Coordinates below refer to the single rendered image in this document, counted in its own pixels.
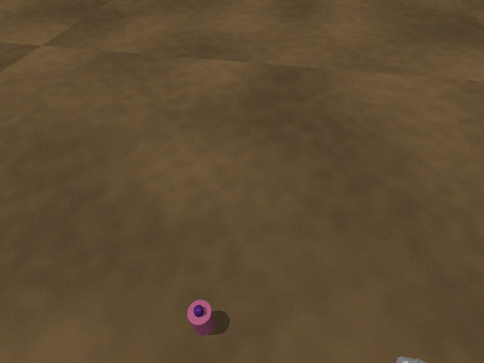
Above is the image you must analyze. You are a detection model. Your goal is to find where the bottle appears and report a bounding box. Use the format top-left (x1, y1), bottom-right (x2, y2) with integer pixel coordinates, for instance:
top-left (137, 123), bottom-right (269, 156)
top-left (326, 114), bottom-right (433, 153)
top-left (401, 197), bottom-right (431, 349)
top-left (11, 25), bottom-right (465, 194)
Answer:
top-left (188, 299), bottom-right (215, 336)

